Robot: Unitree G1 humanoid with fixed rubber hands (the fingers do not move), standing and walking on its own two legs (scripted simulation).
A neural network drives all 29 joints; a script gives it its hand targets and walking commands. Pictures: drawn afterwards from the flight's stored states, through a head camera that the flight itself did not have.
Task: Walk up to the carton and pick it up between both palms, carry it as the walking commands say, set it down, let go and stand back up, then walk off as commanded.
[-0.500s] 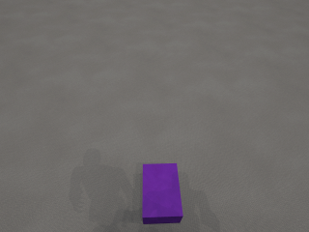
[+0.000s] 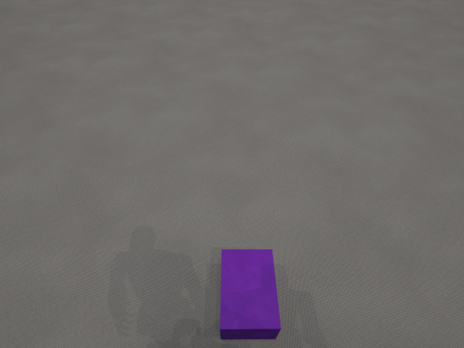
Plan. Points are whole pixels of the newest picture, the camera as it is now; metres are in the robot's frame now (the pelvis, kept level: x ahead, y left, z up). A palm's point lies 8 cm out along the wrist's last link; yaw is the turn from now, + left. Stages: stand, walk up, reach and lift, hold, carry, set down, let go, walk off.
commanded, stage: reach and lift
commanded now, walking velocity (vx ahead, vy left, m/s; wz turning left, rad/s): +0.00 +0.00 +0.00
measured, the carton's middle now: (247, 292) +0.47 -0.04 -0.70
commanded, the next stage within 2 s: none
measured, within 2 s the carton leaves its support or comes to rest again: neither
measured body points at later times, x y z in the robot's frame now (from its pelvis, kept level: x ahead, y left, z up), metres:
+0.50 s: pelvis -0.02 -0.01 -0.05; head +0.10 -0.01 +0.38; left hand +0.18 +0.21 -0.17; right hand +0.17 -0.24 -0.18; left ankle -0.03 +0.12 -0.74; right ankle +0.03 -0.14 -0.74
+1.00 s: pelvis -0.08 -0.02 -0.09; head +0.12 -0.03 +0.31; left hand +0.31 +0.18 -0.19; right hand +0.30 -0.25 -0.20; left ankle -0.03 +0.12 -0.74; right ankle +0.03 -0.14 -0.74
